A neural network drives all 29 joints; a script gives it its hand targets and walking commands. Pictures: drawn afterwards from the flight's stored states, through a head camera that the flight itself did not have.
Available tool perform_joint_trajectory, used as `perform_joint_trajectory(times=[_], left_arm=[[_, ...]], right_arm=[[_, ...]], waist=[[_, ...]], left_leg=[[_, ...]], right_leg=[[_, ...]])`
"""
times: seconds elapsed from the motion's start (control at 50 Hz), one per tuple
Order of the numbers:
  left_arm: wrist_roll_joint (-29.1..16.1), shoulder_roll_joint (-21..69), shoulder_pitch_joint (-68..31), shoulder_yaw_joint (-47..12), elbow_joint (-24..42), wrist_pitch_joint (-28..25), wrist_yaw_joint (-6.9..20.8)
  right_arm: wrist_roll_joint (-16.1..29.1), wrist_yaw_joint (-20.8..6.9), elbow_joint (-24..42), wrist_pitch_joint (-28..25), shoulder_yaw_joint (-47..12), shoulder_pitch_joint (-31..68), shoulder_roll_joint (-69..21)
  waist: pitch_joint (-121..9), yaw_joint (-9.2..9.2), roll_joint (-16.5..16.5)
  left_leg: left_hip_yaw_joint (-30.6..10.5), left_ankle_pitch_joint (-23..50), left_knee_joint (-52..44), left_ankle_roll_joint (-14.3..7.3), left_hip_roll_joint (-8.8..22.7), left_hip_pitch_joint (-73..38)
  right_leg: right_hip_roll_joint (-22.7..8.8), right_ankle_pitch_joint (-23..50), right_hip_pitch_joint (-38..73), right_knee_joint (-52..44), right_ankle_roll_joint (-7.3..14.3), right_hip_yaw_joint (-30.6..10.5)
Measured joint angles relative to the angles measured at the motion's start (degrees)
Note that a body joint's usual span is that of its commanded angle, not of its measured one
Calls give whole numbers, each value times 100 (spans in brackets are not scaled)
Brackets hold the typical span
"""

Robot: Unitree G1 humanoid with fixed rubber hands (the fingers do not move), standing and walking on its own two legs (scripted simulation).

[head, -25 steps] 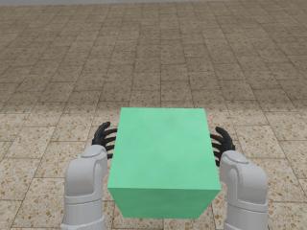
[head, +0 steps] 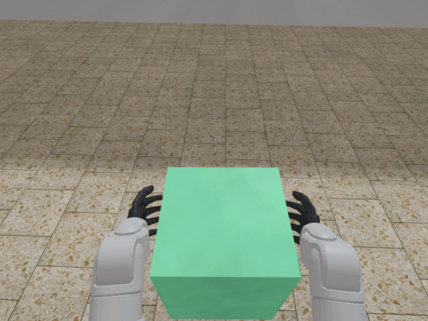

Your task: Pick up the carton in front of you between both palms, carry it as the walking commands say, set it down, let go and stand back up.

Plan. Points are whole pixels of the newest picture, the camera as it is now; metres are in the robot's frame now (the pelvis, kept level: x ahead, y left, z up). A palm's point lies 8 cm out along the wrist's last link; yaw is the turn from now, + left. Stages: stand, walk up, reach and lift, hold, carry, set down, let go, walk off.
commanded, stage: carry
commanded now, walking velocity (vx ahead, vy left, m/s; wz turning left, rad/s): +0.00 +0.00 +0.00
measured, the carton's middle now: (222, 246) +0.26 +0.00 -0.01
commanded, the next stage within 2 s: hold in 1.16 s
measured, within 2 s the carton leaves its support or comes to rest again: neither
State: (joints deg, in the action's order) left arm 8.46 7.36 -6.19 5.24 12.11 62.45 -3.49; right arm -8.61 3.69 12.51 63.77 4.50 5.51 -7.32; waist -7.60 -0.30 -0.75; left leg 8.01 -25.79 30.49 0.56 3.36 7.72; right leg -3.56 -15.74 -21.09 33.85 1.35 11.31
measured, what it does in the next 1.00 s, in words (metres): shifts its weight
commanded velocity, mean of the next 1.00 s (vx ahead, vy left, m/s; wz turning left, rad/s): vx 0.00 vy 0.00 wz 0.00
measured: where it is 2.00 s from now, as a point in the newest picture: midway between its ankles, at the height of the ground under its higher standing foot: outside the picture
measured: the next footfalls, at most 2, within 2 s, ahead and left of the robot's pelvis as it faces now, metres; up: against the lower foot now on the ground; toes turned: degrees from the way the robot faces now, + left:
none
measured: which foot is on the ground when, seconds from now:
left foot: down 0.00-1.00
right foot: down 0.00-1.00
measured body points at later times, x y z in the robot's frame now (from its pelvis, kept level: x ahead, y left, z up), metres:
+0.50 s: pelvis -0.05 +0.01 +0.00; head -0.07 +0.00 +0.45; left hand +0.25 +0.16 +0.03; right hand +0.25 -0.14 +0.03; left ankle -0.11 +0.10 -0.73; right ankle +0.02 -0.10 -0.73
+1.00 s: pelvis -0.06 +0.01 +0.00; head -0.08 +0.01 +0.45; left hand +0.24 +0.17 +0.04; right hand +0.24 -0.14 +0.03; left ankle -0.11 +0.10 -0.73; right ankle +0.02 -0.11 -0.73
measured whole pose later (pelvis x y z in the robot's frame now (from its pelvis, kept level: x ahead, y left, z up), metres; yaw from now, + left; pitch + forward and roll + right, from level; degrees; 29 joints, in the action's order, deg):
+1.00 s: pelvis -0.06 +0.01 +0.00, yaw +0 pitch +1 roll +0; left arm 13.5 8.0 -11.4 9.6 -8.9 41.7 -1.2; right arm -13.2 1.8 -8.4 43.0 8.4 10.5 -7.9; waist -5.5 0.0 -0.4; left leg 8.9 -21.5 31.5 -1.5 1.7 11.5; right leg -5.1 -8.1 -22.4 29.3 0.9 10.5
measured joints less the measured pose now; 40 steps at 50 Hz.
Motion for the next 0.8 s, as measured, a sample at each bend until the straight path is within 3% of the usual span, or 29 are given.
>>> perform_joint_trajectory(times=[0.18, 0.48, 0.56, 0.8], left_arm=[[169, -4, 70, -10, -594, -678, 93], [643, 90, -675, 567, -2539, -2240, 267], [611, 104, -736, 610, -2494, -2373, 261], [506, 63, -519, 429, -2142, -2080, 230]], right_arm=[[-165, -100, -594, -689, -9, -82, 4], [-598, -260, -2535, -2248, 550, 655, -78], [-576, -251, -2487, -2386, 586, 708, -89], [-466, -193, -2106, -2074, 389, 481, -50]], waist=[[35, 31, 7], [195, 10, 57], [249, 3, 51], [208, 27, 33]], left_leg=[[26, 81, 42, -39, -27, 10], [73, 401, -52, -121, -110, 154], [77, 432, -18, -137, -121, 240], [78, 415, 74, -172, -142, 328]], right_leg=[[-37, 149, 41, -70, -2, -7], [-83, 629, 17, -439, 10, -48], [-95, 696, -41, -467, 9, -54], [-130, 722, -101, -435, -19, -67]])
